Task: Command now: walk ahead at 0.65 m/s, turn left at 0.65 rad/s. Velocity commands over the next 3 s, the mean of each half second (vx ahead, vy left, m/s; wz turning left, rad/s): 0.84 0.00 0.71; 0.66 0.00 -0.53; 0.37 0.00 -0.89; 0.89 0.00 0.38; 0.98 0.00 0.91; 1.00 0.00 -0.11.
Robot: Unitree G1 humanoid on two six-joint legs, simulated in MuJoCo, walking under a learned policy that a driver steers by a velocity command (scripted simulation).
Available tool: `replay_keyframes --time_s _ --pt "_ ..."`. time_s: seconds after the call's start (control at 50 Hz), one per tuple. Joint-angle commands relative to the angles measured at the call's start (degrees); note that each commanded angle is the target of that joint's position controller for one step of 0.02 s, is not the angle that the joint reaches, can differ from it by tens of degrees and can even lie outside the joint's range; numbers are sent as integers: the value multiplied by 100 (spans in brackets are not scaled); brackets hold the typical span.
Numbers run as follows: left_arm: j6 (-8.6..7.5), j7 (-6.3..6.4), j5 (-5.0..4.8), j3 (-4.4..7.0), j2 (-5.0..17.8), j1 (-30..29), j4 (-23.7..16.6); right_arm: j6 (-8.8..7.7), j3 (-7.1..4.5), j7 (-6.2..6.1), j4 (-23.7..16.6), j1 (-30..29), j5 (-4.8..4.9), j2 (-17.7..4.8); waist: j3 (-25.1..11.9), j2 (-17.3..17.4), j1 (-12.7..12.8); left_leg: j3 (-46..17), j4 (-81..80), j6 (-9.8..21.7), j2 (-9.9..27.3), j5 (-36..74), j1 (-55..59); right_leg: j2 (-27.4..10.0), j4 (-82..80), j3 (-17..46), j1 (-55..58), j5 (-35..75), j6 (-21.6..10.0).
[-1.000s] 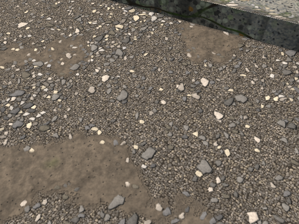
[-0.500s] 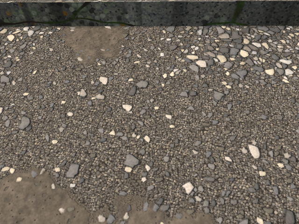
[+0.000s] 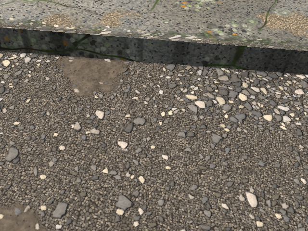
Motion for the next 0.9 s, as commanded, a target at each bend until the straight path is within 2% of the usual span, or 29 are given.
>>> replay_keyframes --time_s 0.02,0.06,0.1,0.12,0.14,0.16,0.18,0.2,0.22,0.3,0.38,0.42,0.46,0.5,0.52,0.54,0.56,0.58,0.6,0.62,0.64,0.66,0.68,0.7,0.74,0.78,0.8,0.84,0.9 --pt "-35 -62 347 311 1038 -289 -342 71 -121 370 -629 -709 -339 -505 367 -545 125 526 -621 115 -111 -46 -58 -1463 -1259 681 -208 -2034 -579" --pt "0 -76 296 321 1096 -335 -338 104 -125 441 -644 -617 -217 -526 477 -596 36 865 -826 234 -233 107 523 -1499 -1030 355 -609 -2300 -466" --pt "48 -84 259 280 987 -437 -333 62 -160 355 -292 296 -247 -558 349 53 -453 1053 -1223 423 -625 18 1752 -1238 337 -199 -1178 -1792 -373" --pt "61 -95 345 182 716 -626 -407 5 -288 241 212 1717 -277 -837 27 1091 -1103 479 -1564 633 -713 -693 2936 -764 2795 -685 -1848 -281 -272" --pt "53 -140 396 -83 -103 -1094 -759 -71 -323 126 202 2083 -257 -1364 225 2542 -1150 -2324 -2625 1050 584 -2511 3369 -75 5070 -397 -3971 -1778 -38" --pt "-35 -176 392 -98 34 -1274 -1170 -84 -324 72 -246 1416 -220 -1631 126 2323 -887 -4999 -4170 1590 1137 -3211 3492 345 5726 842 -5156 -1629 73" --pt "-140 -226 398 -49 423 -1386 -1167 -72 -349 1 -311 1121 -267 -1570 355 1388 -770 -4766 -4124 1653 1384 -2964 3561 -117 5911 1097 -5501 -1053 81" --pt "-213 -253 385 -14 666 -1217 -1002 -92 -326 -38 -300 1082 -265 -1421 354 713 -619 -4093 -3814 1564 1214 -2339 3261 -330 5550 1117 -5162 -502 91" --pt "-209 -255 398 1 755 -940 -808 -122 -295 -51 -303 972 -245 -1335 402 367 -401 -3486 -3730 1421 912 -1877 2892 -464 5154 1071 -4678 -254 144" --pt "98 -313 335 -74 671 -1052 -742 -331 -176 -65 -184 959 -143 -1028 870 363 -202 -2473 -4193 1380 179 -447 2112 -418 4071 823 -4043 425 417" --pt "97 -344 207 -216 420 -1779 -948 -389 -211 -71 29 1144 -119 -1028 938 426 -363 -1963 -4077 1324 -174 1335 2186 -85 2576 570 -3719 1168 488" --pt "49 -381 187 -288 285 -2078 -1015 -467 -148 -104 241 1336 -54 -876 927 636 -533 -1732 -4341 1203 -51 2310 2321 -59 1807 307 -3201 1768 272" --pt "24 -358 144 -270 356 -2156 -1030 -546 -130 -105 373 1256 -55 -943 954 683 -505 -1456 -4498 993 118 3143 2599 -28 1280 186 -2652 2035 -74" --pt "22 -264 141 -168 579 -1620 -862 -592 -156 -111 486 1190 -129 -1171 510 818 -216 -1089 -3798 755 228 5792 3174 372 1245 -25 -1825 1509 -392" --pt "28 -201 101 -81 770 -896 -665 -561 -196 -139 544 1163 -244 -1314 76 967 160 -940 -2959 669 286 7044 3454 594 1405 -61 -1236 1012 -511" --pt "42 -117 54 24 957 418 -274 -484 -230 -184 553 951 -373 -1370 -498 1025 812 -723 -1575 614 291 7725 3304 775 1510 -163 -126 516 -626" --pt "70 -14 62 132 1154 1750 118 -438 -204 -233 542 671 -440 -1281 -948 781 1488 -508 254 533 134 7106 2372 396 1639 225 1297 44 -777" --pt "64 43 180 306 1683 2367 253 -480 -32 -172 293 765 -307 -591 -1407 -738 1385 -297 3056 276 -726 3662 512 -811 1313 2630 2554 -2168 -1442" --pt "88 -68 127 303 1674 1774 320 -623 82 -20 127 1157 -256 -338 -1471 -2028 580 -647 3810 171 -1503 -343 -1109 -1557 -422 6230 2850 -2735 -1971" --pt "62 -147 102 263 1224 959 165 -656 106 -65 87 574 -336 -641 -578 -932 507 -883 3845 305 -962 195 -1585 -1471 -556 5953 2180 -2722 -1983" --pt "26 -172 51 222 957 852 191 -710 133 -45 -9 32 -383 -773 -261 -43 490 -930 3506 293 -678 545 -1401 -1326 -528 5156 1403 -2123 -1916" --pt "6 -169 64 176 778 904 309 -713 167 -34 -122 -304 -448 -753 56 364 383 -859 2966 262 -483 574 -1160 -1079 -602 4577 689 -1598 -1761" --pt "-24 -128 67 92 606 915 451 -662 210 -34 -280 -504 -520 -657 503 369 161 -805 2617 111 -398 472 -1024 -846 -638 4111 22 -492 -1689" --pt "-68 -104 52 68 628 908 541 -581 259 -33 -360 -519 -559 -573 724 196 -31 -748 2344 -44 -349 261 -925 -726 -588 3777 -376 796 -1730" --pt "-183 -108 4 87 802 1041 615 -462 343 -55 -497 -567 -536 -465 782 174 -211 -561 1600 -289 -289 -3 -790 -638 -508 3195 -745 3226 -1774" --pt "-178 -106 16 148 991 905 580 -464 459 -13 -776 -1121 -437 -305 842 104 -234 -139 242 -434 -490 646 -155 -227 -549 2547 -1429 4329 -1552" --pt "-266 -3 -368 126 750 668 293 -718 438 -54 -1036 -1786 -199 -252 842 301 16 -300 -605 -470 -772 1121 39 36 -625 2632 -1616 3455 -1356" --pt "-181 95 -367 259 1151 970 399 -828 378 -97 -1171 -2055 -210 -282 415 111 211 -312 -1873 -494 -1146 2508 947 181 -480 2678 -1543 2820 -885" --pt "15 172 -303 266 937 1283 486 -757 166 -209 -1261 -1882 -115 -552 77 -259 179 -672 -2397 -448 -1199 3245 1842 334 402 2975 -1196 2195 -408"
Next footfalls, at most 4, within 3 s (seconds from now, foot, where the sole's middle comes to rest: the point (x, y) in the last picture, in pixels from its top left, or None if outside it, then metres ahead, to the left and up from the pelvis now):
0.12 left None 0.10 0.15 -0.78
0.56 right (114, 220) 0.59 0.16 -0.78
0.96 left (68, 160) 0.90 0.42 -0.78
1.46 right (117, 174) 0.82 0.17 -0.78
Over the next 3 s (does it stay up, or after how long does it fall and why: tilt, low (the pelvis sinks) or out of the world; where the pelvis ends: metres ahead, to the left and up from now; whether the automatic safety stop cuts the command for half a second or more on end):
stays up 2.08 0.23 0.18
